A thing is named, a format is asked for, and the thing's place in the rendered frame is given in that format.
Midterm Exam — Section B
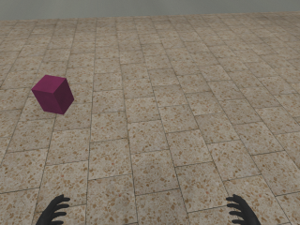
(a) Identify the carton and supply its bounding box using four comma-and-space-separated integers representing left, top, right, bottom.
31, 75, 74, 115

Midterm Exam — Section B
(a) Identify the right robot hand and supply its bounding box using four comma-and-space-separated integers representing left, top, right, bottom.
226, 194, 261, 225

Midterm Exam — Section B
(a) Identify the left robot hand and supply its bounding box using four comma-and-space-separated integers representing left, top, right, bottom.
36, 194, 70, 225

